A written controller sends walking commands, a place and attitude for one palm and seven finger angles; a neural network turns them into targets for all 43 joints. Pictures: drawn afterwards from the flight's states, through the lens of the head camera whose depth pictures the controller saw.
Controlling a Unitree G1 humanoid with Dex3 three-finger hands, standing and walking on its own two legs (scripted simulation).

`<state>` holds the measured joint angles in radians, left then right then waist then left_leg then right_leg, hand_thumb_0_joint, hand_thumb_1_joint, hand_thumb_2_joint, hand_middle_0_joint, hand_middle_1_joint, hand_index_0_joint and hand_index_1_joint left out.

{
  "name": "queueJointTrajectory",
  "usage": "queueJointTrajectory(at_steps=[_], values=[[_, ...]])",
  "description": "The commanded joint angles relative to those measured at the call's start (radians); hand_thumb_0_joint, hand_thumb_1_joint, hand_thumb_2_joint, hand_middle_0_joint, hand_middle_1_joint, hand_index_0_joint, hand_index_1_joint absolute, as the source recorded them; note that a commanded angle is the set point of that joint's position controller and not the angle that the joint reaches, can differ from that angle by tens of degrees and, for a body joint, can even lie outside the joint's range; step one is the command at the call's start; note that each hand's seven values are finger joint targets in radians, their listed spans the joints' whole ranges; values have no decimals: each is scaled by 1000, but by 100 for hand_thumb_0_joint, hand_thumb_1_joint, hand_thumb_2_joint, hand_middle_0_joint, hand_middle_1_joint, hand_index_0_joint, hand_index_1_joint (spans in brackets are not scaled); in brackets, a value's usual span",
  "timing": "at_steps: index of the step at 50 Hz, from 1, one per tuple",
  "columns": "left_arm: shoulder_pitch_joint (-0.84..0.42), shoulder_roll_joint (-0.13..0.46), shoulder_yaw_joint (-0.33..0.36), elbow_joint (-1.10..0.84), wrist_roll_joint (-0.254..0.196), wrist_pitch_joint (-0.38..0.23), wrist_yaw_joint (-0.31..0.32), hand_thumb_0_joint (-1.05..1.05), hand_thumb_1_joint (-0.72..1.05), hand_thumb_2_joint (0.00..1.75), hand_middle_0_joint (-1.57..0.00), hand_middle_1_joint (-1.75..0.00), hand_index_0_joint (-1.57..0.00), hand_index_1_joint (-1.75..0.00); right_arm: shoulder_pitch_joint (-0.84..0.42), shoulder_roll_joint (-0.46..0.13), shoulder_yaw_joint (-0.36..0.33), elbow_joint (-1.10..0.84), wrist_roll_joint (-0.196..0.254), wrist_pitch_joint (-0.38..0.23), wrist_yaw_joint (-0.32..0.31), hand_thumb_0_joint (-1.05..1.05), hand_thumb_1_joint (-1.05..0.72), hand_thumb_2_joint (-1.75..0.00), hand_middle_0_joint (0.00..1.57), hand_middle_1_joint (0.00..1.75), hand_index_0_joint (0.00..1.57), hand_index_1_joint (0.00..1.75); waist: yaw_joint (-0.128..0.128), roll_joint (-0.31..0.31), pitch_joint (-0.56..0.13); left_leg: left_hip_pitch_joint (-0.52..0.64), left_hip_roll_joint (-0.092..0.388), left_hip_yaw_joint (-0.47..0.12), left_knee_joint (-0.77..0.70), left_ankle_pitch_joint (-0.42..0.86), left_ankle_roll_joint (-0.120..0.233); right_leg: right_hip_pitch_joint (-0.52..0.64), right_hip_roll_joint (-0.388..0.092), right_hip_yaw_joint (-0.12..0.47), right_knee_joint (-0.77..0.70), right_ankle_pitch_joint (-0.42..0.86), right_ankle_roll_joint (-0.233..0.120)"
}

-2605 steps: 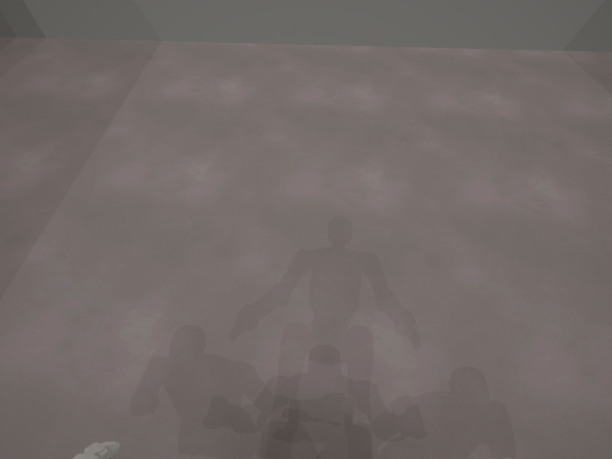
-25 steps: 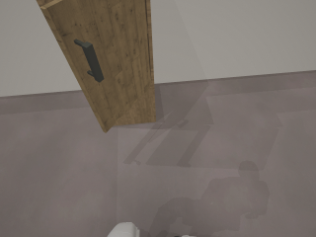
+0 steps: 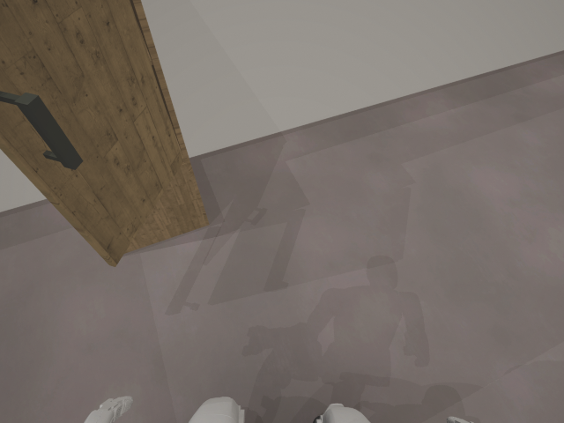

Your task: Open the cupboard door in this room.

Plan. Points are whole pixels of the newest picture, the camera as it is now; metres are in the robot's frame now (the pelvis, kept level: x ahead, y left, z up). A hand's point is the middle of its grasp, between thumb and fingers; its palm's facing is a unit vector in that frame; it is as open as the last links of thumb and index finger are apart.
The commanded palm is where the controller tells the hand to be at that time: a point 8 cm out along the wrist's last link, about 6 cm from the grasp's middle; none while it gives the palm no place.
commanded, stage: walk to a spot facing it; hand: left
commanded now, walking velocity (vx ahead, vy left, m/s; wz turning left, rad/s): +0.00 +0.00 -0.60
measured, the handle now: (41, 131) +0.49 +0.42 +0.09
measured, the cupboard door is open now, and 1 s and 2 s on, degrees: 49 49 49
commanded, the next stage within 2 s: turn to face it in 1.82 s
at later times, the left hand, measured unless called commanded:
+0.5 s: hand (199, 401) +0.16 +0.14 -0.15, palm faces -0.30 -0.92 -0.24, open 7.3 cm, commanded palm none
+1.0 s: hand (307, 302) +0.33 -0.02 -0.15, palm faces -0.57 -0.79 -0.22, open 7.3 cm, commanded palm none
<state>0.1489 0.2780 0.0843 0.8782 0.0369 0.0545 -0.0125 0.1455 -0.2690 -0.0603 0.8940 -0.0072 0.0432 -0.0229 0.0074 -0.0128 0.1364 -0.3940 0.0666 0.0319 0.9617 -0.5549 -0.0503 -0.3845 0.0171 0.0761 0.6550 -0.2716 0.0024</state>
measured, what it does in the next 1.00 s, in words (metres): steps to the right, turning right: right foot, then left foot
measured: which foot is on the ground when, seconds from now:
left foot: down 0.00-0.30, up 0.32-0.56, down 0.58-0.86, up 0.88-1.00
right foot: down 0.00-0.06, up 0.08-0.30, down 0.32-0.56, up 0.58-0.84, down 0.86-1.00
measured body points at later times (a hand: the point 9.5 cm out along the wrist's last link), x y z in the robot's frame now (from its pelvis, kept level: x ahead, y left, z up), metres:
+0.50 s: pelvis +0.02 -0.03 +0.01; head +0.07 -0.04 +0.46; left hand +0.17 +0.19 -0.13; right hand +0.00 -0.30 -0.13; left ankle +0.05 +0.11 -0.68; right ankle -0.02 -0.14 -0.72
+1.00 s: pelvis +0.12 -0.13 +0.00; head +0.17 -0.15 +0.45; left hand +0.36 +0.02 -0.14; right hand -0.02 -0.36 -0.14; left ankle +0.18 +0.02 -0.66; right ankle +0.07 -0.24 -0.72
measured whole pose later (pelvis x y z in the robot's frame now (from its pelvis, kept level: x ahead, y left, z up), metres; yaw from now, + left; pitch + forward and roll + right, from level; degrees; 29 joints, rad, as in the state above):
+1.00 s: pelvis +0.12 -0.13 +0.00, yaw -34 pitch +1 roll +0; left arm 0.14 0.23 0.07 0.91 0.03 -0.01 -0.03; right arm 0.28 -0.26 -0.06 0.98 -0.03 0.01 0.01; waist -0.04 0.00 0.09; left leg -0.45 0.15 0.06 1.05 -0.47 -0.06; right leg -0.34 -0.02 -0.04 0.61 -0.29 -0.01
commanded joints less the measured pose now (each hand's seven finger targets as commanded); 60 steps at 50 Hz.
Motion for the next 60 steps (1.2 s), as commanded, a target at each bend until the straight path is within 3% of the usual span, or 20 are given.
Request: queueJointTrajectory(at_steps=[1,3,4,8,13,15,16,26,27,28,30,35,40,41,43,46,53,55,56,60], values=[[-73,176,34,-83,-12,-9,14,0,90,90,-20,-30,-20,-30,194,-58,-8,-22,1,-36,-9,0,-90,-90,20,30,20,30,-83,-94,-192,269,-28,26,-430,257,1,-66,-164,246,-179,109,-108],[-58,72,9,-125,-32,6,-5,0,90,90,-20,-30,-20,-30,198,-233,-36,-43,-33,-53,-22,0,-90,-90,20,30,20,30,-73,392,-118,270,399,-481,-793,86,163,-295,55,-37,265,-313,26],[-90,121,22,-144,-29,-5,-19,0,90,90,-20,-30,-20,-30,149,-265,-37,-69,-29,-58,-34,0,-90,-90,20,30,20,30,-54,211,-124,102,459,-484,-797,116,250,-200,-33,12,405,-280,30],[-60,53,9,-97,-18,-4,-35,0,90,90,-20,-30,-20,-30,89,-184,-19,-64,-38,-66,-21,0,-90,-90,20,30,20,30,-7,230,-125,195,261,-93,-608,652,165,-152,-45,-102,365,-217,44],[13,65,3,-68,-26,-28,-30,0,90,90,-20,-30,-20,-30,164,-203,-35,-41,-22,-53,-12,0,-90,-90,20,30,20,30,-8,200,-223,228,224,53,-384,798,69,186,11,-189,-137,34,-1],[140,252,47,-29,-9,-40,1,0,90,90,-20,-30,-20,-30,84,-73,-13,-115,-1,-45,-1,0,-90,-90,20,30,20,30,55,-270,-207,-192,18,166,-30,13,-40,446,-382,330,-301,607,-166],[177,285,50,-21,-21,-36,8,0,90,90,-20,-30,-20,-30,70,-91,-6,-119,3,-35,-10,0,-90,-90,20,30,20,30,93,-237,-214,-189,32,32,104,-113,-23,361,-441,358,-299,595,-257],[-37,158,36,-52,-12,-43,-4,0,90,90,-20,-30,-20,-30,174,-54,-16,-42,-12,-62,15,0,-90,-90,20,30,20,30,-70,-116,-112,307,-39,78,-442,212,-5,-116,-143,265,-286,-332,-136],[-46,99,22,-70,-16,-42,-13,0,90,90,-20,-30,-20,-30,248,-113,-28,-19,-19,-71,0,0,-90,-90,20,30,20,30,-106,46,-114,450,67,-54,-583,73,34,-273,-54,194,-137,-376,-82],[-76,33,7,-111,-27,-42,-22,0,90,90,-20,-30,-20,-30,347,-226,-50,-4,-43,-82,-10,0,-90,-90,20,30,20,30,-151,360,-124,509,383,-472,-772,-206,150,-437,80,-19,222,-378,-12],[-183,66,21,-167,-15,-63,-48,0,90,90,-20,-30,-20,-30,327,-257,-51,-32,-40,-100,-11,0,-90,-90,20,30,20,30,-131,116,-97,356,512,-600,-839,-183,276,-433,-72,-14,461,-262,-1],[-139,-7,6,-102,-11,-49,-76,0,90,90,-20,-30,-20,-30,212,-140,-19,-19,-39,-107,-2,0,-90,-90,20,30,20,30,-55,227,-83,286,263,7,-734,286,120,-242,-104,-146,251,-79,22],[-60,25,7,-60,-10,-53,-70,0,90,90,-20,-30,-20,-30,223,-162,-24,2,-37,-95,10,0,-90,-90,20,30,20,30,-12,160,-143,191,253,144,-550,362,78,125,-23,-247,-42,-27,-10],[61,64,21,-17,-6,-59,-63,0,90,90,-20,-30,-20,-30,193,-149,-20,-4,-30,-93,13,0,-90,-90,20,30,20,30,53,93,-177,77,201,190,-375,401,50,329,4,-238,-89,-18,-39],[348,283,76,60,-18,-75,-27,0,90,90,-20,-30,-20,-30,52,-43,9,-107,2,-98,24,0,-90,-90,20,30,20,30,191,-367,-275,-394,9,159,240,-122,-11,635,-446,519,-410,-166,-253],[76,184,41,-13,-9,-73,5,0,90,90,-20,-30,-20,-30,25,-79,-14,-72,-13,-93,26,0,-90,-90,20,30,20,30,47,-194,-127,-301,130,-59,229,26,-6,205,-380,374,-431,-351,-236],[-29,113,28,5,-14,-84,-16,0,90,90,-20,-30,-20,-30,278,-30,-6,51,-24,-98,31,0,-90,-90,20,30,20,30,-101,-40,-148,298,-3,143,-417,332,-17,-72,-153,64,-273,-241,-127],[-21,-14,-4,-27,-22,-81,-25,0,90,90,-20,-30,-20,-30,451,-188,-43,83,-46,-116,12,0,-90,-90,20,30,20,30,-167,415,-172,476,349,-383,-707,-2,116,-335,29,-122,272,-301,-27],[-102,7,2,-72,-24,-94,-29,0,90,90,-20,-30,-20,-30,467,-210,-43,77,-46,-113,-4,0,-90,-90,20,30,20,30,-173,283,-146,472,480,-561,-796,-33,232,-419,-38,-54,422,-294,-29],[-138,-35,-8,-42,-8,-101,-44,0,90,90,-20,-30,-20,-30,308,-104,-15,58,-44,-133,2,0,-90,-90,20,30,20,30,-75,220,-42,338,328,-182,-704,501,166,-387,-132,-74,420,-134,-12]])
